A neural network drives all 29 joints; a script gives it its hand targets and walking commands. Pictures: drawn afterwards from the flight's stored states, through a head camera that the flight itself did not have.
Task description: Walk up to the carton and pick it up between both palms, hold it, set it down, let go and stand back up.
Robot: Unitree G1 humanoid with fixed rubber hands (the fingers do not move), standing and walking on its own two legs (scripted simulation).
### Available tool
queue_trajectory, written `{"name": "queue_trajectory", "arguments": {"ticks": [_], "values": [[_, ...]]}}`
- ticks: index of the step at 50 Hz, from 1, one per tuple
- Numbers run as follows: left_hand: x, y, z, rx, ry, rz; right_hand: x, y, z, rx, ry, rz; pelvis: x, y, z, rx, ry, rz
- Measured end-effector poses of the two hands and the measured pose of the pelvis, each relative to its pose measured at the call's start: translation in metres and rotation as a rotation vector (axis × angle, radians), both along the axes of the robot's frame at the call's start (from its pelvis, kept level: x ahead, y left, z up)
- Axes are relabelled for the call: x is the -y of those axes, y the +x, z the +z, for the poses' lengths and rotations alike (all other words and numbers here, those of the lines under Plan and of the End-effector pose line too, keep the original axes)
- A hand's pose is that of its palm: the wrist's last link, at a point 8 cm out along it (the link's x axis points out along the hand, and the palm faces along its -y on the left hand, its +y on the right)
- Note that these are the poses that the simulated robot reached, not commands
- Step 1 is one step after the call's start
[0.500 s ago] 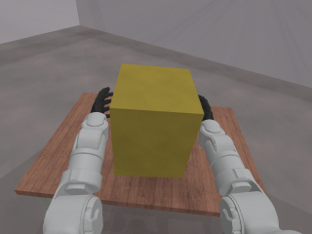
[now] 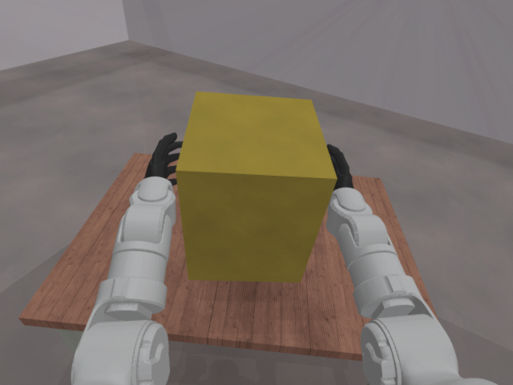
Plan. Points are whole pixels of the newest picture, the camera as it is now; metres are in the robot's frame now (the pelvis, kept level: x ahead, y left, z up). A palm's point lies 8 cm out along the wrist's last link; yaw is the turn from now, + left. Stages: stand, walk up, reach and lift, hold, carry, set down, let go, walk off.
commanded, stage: reach and lift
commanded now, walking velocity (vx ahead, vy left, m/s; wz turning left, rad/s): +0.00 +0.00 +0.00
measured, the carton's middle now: (249, 189) +0.42 +0.00 +0.13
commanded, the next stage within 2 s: hold in 0.22 s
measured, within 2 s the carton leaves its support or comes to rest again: neither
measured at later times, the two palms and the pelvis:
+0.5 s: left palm (153, 178) +0.37 +0.15 +0.19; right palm (339, 187) +0.37 -0.14 +0.18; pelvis +0.00 +0.00 +0.00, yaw +0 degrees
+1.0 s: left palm (147, 178) +0.36 +0.16 +0.20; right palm (340, 187) +0.36 -0.13 +0.19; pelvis -0.01 +0.00 +0.00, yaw +0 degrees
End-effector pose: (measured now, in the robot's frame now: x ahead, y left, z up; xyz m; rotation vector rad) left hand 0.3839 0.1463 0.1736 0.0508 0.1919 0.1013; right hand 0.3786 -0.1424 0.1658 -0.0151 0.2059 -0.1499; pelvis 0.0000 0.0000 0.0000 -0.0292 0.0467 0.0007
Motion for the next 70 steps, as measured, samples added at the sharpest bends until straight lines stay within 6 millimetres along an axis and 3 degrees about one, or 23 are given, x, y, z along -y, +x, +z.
{"name": "queue_trajectory", "arguments": {"ticks": [15, 38, 70], "values": [[-0.001, -0.007, 0.005, -0.012, 0.005, 0.005, -0.001, -0.005, 0.004, -0.005, 0.010, 0.005, 0.000, -0.003, 0.000, 0.016, 0.000, 0.001], [-0.006, -0.022, 0.029, 0.017, 0.000, 0.019, -0.006, -0.015, 0.025, 0.034, 0.033, 0.014, 0.000, -0.007, 0.000, 0.046, 0.000, 0.001], [-0.008, -0.024, 0.025, -0.010, 0.011, 0.023, -0.008, -0.016, 0.022, 0.017, 0.034, 0.020, 0.000, -0.008, 0.000, 0.050, 0.000, 0.002]]}}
